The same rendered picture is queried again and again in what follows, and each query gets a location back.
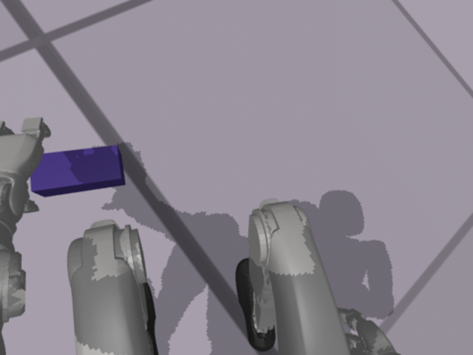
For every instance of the left robot hand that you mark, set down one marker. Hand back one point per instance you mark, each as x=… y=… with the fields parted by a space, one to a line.
x=22 y=153

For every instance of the left robot arm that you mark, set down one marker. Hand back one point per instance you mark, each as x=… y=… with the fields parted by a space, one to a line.
x=13 y=195

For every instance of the carton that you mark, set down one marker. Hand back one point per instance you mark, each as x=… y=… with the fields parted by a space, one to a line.
x=78 y=170

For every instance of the right robot hand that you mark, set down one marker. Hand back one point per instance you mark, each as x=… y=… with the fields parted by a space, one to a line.
x=370 y=340

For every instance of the right robot foot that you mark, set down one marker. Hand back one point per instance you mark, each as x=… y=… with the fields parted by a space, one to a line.
x=259 y=341

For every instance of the left robot foot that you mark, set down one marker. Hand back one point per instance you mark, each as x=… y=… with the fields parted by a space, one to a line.
x=151 y=319

